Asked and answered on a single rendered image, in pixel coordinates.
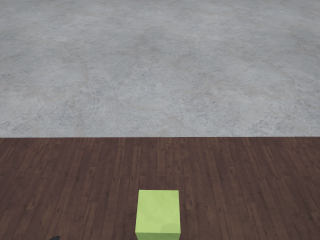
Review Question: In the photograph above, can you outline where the carton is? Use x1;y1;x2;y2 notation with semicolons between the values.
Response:
135;190;181;240

